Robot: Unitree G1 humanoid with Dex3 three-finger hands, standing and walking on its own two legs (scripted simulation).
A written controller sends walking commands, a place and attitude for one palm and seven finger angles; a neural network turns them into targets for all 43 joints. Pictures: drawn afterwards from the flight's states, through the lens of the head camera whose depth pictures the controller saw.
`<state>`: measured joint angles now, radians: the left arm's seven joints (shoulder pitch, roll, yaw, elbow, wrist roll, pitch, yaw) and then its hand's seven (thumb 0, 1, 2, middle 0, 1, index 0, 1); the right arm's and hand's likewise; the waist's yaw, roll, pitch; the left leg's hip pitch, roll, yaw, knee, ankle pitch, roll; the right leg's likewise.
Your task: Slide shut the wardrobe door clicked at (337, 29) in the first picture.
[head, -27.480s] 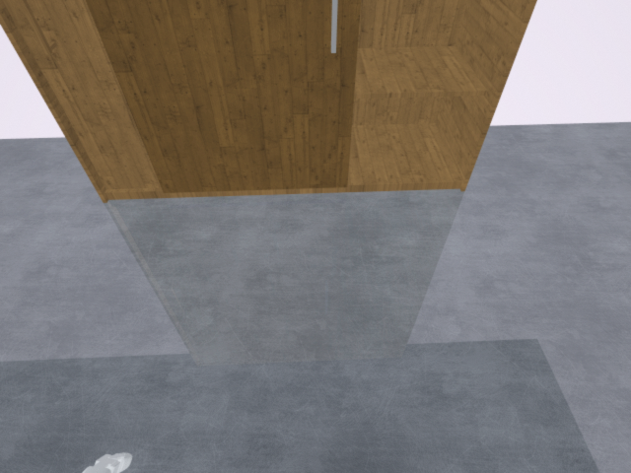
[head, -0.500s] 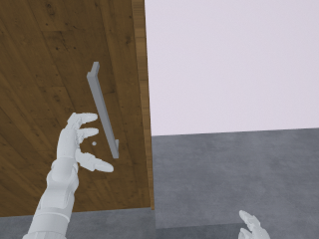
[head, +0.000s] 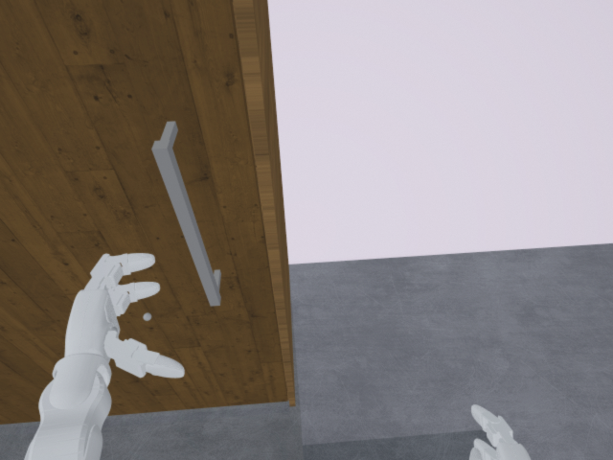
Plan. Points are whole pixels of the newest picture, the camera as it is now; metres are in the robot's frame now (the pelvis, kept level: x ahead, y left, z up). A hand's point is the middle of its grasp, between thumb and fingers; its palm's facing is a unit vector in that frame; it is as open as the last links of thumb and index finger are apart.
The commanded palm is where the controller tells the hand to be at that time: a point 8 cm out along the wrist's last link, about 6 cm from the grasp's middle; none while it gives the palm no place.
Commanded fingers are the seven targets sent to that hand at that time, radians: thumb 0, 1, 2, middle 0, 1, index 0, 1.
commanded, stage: slip the hand off the handle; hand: left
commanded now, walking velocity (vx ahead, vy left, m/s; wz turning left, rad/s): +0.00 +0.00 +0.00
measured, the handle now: (196, 229) +0.39 +0.19 +0.10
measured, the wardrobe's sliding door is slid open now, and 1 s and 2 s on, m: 0.00 0.00 0.00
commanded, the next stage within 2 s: draw the hand back to the body in 0.36 s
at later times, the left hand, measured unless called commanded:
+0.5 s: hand (127, 371) +0.20 +0.22 +0.07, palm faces +0.23 -0.96 -0.17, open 14.7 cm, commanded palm +0.17 +0.27 +0.09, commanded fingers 0.00 -0.55 0.20 -0.25 -1.15 -0.25 -1.15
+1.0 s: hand (91, 356) +0.19 +0.24 +0.12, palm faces +0.21 -0.98 -0.06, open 14.6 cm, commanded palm +0.16 +0.29 +0.13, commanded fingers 0.00 -0.30 0.32 -0.24 -1.00 -0.24 -1.00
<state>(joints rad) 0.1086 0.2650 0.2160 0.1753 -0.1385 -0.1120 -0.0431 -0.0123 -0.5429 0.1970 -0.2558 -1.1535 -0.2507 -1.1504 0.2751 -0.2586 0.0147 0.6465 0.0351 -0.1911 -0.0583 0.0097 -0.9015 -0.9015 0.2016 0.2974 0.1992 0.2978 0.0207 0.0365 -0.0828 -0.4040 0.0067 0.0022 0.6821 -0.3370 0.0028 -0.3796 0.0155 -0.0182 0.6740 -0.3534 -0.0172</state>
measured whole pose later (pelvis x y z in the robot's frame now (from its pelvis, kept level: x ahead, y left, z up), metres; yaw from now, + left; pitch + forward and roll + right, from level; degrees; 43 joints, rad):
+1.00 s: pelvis +0.00 +0.01 +0.00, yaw +2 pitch +1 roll -1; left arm 0.40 0.27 0.28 -0.22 -0.33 -0.06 -0.20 -0.01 -0.51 0.21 -0.25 -1.13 -0.25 -1.13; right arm 0.26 -0.25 0.05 0.65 0.05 -0.34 -0.09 0.01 -0.90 -0.90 0.20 0.30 0.20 0.30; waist 0.06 0.05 -0.09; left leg -0.37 0.00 -0.03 0.71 -0.36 0.01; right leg -0.31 0.01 -0.05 0.67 -0.37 -0.01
